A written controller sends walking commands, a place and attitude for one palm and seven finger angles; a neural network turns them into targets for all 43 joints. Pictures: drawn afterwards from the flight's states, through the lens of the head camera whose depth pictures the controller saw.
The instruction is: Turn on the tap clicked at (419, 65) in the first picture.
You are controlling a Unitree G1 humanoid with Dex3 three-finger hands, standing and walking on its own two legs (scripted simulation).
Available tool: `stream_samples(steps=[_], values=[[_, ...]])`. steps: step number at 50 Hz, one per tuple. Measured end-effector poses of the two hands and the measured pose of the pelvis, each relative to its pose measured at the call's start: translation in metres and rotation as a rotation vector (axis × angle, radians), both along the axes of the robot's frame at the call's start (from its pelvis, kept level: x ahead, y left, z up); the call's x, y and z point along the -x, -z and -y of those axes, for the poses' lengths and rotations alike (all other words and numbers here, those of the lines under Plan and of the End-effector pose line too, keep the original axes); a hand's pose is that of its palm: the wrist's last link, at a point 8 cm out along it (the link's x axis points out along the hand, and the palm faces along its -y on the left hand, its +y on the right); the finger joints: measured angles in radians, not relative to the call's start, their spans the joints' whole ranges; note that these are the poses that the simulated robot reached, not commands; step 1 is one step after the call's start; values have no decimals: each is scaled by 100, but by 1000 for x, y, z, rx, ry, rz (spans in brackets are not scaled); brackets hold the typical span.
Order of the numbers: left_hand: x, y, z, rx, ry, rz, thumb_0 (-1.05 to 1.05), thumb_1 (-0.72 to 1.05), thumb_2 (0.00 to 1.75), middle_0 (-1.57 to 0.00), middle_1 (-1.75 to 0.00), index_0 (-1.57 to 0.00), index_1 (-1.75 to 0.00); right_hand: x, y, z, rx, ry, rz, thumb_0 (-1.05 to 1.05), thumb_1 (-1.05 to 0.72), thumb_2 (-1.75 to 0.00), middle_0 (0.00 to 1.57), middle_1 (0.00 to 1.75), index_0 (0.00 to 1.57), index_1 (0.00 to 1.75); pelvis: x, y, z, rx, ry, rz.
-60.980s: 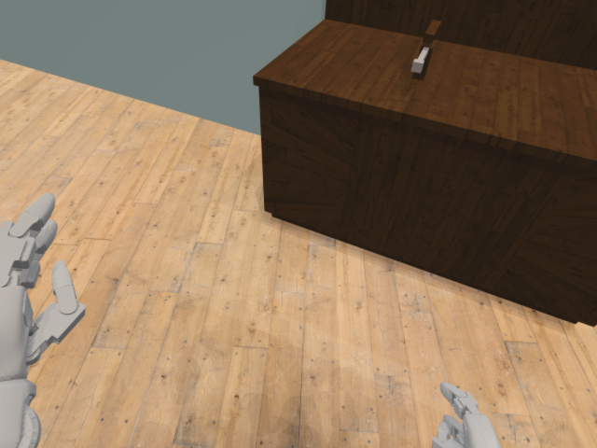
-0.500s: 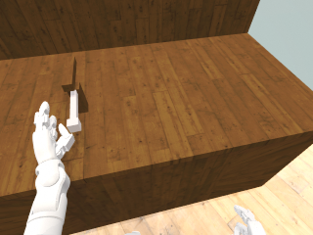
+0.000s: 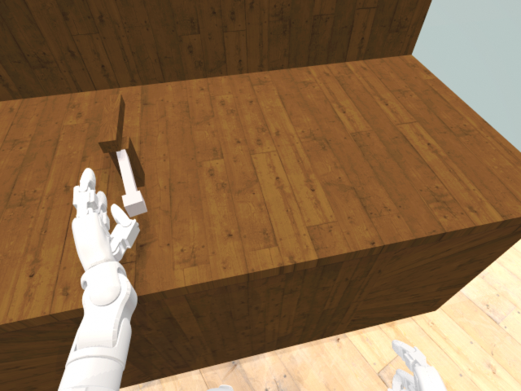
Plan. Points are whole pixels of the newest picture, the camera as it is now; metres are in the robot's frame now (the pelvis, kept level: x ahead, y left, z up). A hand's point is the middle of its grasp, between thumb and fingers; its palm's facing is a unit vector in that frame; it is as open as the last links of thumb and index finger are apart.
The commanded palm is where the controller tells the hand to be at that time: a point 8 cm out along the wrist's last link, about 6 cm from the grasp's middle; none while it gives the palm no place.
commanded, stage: push the lever round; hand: left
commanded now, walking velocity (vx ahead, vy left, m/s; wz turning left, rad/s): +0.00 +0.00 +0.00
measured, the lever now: (134, 203) +0.38 +0.23 +0.08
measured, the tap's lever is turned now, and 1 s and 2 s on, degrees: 12 37 65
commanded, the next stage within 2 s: none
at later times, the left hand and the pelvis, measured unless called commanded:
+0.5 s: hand (162, 213) +0.36 +0.18 +0.07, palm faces +0.59 -0.81 -0.06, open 7.7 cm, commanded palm +0.32 +0.21 +0.07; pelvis +0.00 +0.00 +0.00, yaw +0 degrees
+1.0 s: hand (184, 204) +0.38 +0.15 +0.08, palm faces +0.67 -0.74 -0.07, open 7.6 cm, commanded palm +0.33 +0.17 +0.07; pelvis +0.00 -0.01 +0.00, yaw +0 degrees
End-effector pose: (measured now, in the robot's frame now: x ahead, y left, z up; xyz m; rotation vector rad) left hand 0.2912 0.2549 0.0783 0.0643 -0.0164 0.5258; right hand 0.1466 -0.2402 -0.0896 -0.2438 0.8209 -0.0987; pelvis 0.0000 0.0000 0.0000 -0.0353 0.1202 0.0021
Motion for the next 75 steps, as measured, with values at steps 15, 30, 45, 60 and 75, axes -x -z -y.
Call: stream_samples(steps=[15, 30, 45, 60, 75], values=[[-11, 2, 21, 8, -65, -14, 1, 92, 92, -15, -15, -15, -15, -3, 3, -2, -14, -1, -22, 1, -90, -90, 20, 30, 21, 30, -2, 0, 2, -1, -1, -4], [-26, 0, 48, 15, -128, -34, 1, 93, 92, -15, -15, -15, -15, -2, 6, 0, -16, 16, -61, 1, -90, -90, 20, 30, 21, 30, -5, 0, 4, -4, 2, -11], [-34, -2, 69, 19, -197, -44, 2, 95, 92, -15, -15, -15, -15, -3, 10, 1, -24, 14, -91, 1, -90, -90, 20, 30, 21, 30, -5, 1, 7, -4, -1, -17], [-51, -3, 88, 22, -253, -81, 1, 93, 92, -15, -15, -15, -15, -1, 17, 4, -31, 13, -118, 1, -90, -90, 20, 30, 21, 30, -2, 4, 13, -5, -5, -36], [-71, -4, 103, 21, -308, -115, -1, 93, 93, -15, -15, -15, -15, 21, 30, 13, -37, 29, -179, 1, -90, -90, 20, 30, 21, 30, 0, 9, 19, -6, -2, -70]])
